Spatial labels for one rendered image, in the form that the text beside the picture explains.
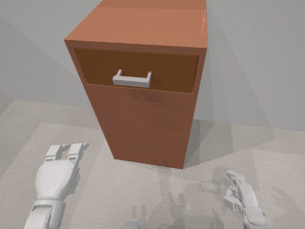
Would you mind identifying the right robot forearm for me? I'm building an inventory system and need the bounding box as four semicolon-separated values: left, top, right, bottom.
242;205;273;229

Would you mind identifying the left robot forearm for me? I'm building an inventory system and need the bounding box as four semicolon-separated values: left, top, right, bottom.
23;198;66;229

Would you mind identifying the cabinet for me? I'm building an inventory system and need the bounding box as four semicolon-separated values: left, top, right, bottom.
64;0;208;170

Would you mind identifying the robot left hand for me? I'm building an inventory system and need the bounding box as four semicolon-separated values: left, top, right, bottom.
35;142;90;200

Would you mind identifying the handle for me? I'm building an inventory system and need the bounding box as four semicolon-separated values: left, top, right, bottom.
112;70;152;88

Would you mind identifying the robot right hand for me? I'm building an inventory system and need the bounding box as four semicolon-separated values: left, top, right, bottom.
223;170;260;215

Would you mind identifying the drawer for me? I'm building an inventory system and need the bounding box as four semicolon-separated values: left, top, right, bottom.
74;48;198;94

